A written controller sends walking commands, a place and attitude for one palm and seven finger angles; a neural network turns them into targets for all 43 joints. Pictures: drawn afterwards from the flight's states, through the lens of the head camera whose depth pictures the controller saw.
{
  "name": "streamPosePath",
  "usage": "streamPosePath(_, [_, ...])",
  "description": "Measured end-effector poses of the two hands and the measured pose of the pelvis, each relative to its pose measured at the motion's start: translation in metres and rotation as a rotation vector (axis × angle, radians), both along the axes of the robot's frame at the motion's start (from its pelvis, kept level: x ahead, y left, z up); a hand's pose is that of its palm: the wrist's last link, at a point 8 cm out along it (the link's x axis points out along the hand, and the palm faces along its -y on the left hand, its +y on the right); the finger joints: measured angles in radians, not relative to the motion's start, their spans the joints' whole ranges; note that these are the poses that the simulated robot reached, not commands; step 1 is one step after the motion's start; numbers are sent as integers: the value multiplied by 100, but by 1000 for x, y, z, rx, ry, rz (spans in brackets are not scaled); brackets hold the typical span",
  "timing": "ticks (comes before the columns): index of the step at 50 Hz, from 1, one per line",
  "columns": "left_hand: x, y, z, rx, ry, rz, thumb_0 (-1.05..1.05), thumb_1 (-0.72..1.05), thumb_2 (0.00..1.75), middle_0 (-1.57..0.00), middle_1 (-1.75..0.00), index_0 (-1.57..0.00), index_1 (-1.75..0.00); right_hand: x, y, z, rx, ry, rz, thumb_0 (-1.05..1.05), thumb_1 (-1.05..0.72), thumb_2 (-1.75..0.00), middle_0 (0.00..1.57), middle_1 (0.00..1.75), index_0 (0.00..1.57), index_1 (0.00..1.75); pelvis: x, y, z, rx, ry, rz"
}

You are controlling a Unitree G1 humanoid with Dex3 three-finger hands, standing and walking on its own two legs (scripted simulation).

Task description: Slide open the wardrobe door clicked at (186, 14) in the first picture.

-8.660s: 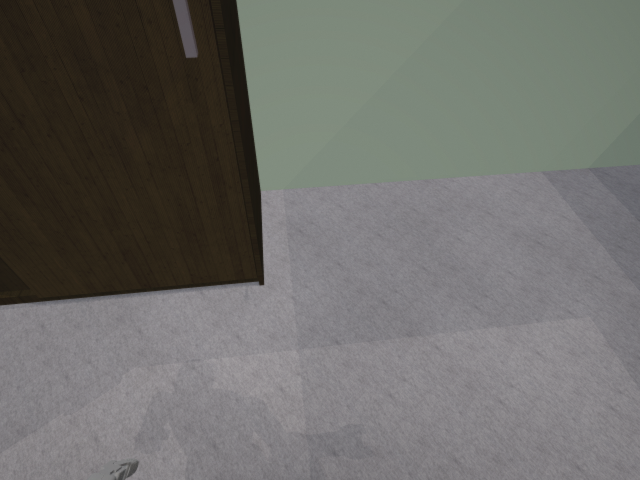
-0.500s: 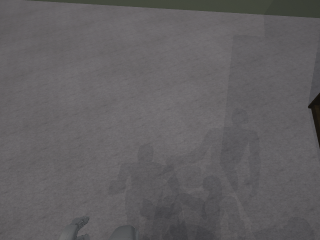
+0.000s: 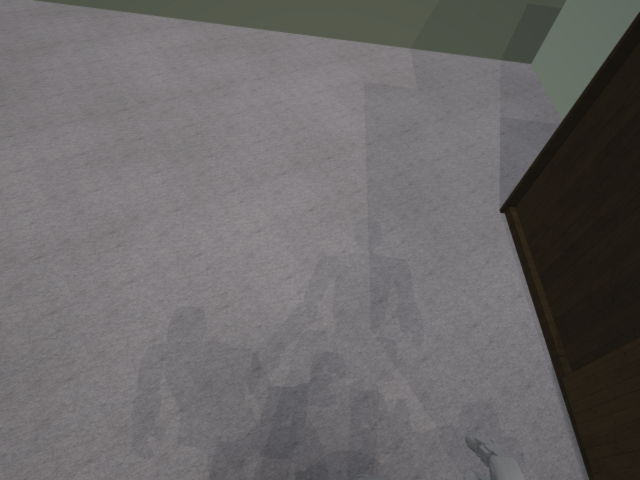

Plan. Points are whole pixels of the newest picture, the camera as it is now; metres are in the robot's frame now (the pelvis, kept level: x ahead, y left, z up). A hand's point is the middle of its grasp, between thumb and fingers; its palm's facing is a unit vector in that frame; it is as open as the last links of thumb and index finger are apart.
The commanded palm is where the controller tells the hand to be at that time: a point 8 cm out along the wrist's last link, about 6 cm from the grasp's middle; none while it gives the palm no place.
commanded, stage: turn to face it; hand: right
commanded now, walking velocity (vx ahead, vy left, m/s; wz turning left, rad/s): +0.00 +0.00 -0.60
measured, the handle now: out of the picture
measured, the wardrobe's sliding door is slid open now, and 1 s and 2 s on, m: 0.00 0.00 0.00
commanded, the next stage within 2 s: none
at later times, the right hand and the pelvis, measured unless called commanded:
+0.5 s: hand out of the picture -0.04 -0.27 -0.19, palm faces +0.34 +0.91 -0.25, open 7.4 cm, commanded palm none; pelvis +0.00 -0.05 -0.01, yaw -18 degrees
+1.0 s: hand out of the picture +0.05 -0.27 -0.13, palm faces +0.53 +0.80 -0.28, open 7.4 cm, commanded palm none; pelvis +0.02 -0.01 +0.00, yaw -35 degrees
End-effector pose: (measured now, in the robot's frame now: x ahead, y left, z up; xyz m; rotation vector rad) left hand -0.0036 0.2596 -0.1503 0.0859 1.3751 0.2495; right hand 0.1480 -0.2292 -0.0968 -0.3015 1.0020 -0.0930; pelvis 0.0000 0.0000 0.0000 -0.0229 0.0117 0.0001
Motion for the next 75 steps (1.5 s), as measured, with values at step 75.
streamPosePath(75, [273, -240, 32, -6, -264, -1158, 0, 91, 90, -20, -30, -20, -30, -378, 31, -60, 199, 301, -1155, 0, -90, -89, 20, 30, 20, 30, -17, -38, -14, 13, -22, -959])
